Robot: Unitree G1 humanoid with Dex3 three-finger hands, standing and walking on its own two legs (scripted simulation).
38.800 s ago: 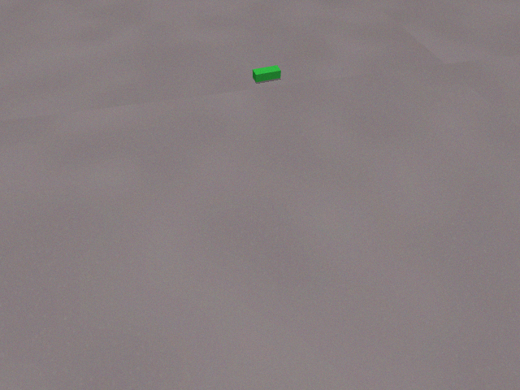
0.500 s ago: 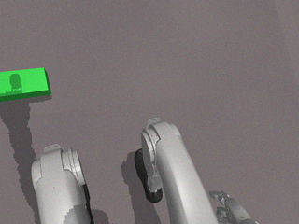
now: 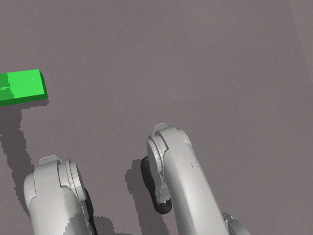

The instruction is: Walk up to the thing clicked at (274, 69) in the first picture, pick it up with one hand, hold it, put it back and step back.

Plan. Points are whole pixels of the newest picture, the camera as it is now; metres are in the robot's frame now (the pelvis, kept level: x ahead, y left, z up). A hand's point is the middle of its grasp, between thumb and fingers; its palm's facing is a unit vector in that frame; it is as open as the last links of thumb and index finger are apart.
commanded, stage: home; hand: left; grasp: from above
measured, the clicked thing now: (8, 89) +0.53 +0.28 -0.31
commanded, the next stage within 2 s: none
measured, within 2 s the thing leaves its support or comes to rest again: neither
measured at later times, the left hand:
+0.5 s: hand out of the picture +0.37 +0.27 +0.04, palm faces -0.22 -0.69 -0.69, open 7.7 cm
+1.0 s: hand out of the picture +0.27 +0.21 +0.24, palm faces +0.18 -0.95 -0.24, open 7.4 cm
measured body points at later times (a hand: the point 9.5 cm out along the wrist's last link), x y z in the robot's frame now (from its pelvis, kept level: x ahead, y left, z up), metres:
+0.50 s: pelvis +0.01 +0.00 +0.15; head +0.19 +0.05 +0.56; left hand +0.37 +0.30 +0.09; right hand +0.19 -0.25 +0.04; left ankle +0.07 +0.12 -0.30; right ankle +0.12 -0.13 -0.30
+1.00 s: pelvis +0.06 +0.00 +0.33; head +0.14 +0.03 +0.77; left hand +0.25 +0.26 +0.26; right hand +0.25 -0.22 +0.24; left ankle +0.07 +0.12 -0.30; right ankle +0.12 -0.13 -0.30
